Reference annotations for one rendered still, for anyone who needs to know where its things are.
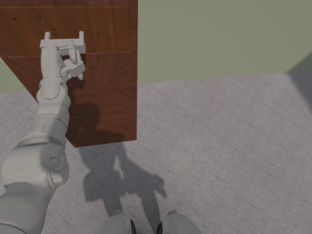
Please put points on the left robot forearm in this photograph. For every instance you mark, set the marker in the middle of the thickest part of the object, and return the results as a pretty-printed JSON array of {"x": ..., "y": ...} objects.
[{"x": 52, "y": 117}]

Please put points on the robot left thigh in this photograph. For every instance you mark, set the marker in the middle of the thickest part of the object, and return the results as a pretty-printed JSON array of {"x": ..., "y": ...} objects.
[{"x": 117, "y": 224}]

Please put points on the left robot hand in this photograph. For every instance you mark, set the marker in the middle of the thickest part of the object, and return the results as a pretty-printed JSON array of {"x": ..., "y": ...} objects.
[{"x": 52, "y": 64}]

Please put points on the left robot upper arm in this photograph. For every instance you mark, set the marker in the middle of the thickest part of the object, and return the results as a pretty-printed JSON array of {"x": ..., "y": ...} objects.
[{"x": 31, "y": 176}]

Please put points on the drawer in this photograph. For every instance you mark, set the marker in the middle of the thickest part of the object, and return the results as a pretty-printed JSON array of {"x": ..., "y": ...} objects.
[{"x": 105, "y": 27}]

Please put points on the left robot shin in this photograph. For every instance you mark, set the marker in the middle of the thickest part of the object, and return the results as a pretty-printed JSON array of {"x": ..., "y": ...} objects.
[{"x": 118, "y": 212}]

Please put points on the handle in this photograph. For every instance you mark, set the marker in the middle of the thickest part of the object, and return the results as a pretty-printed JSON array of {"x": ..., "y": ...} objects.
[{"x": 79, "y": 43}]

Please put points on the cabinet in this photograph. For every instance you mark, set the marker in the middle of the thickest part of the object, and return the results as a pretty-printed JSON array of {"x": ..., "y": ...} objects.
[{"x": 103, "y": 105}]

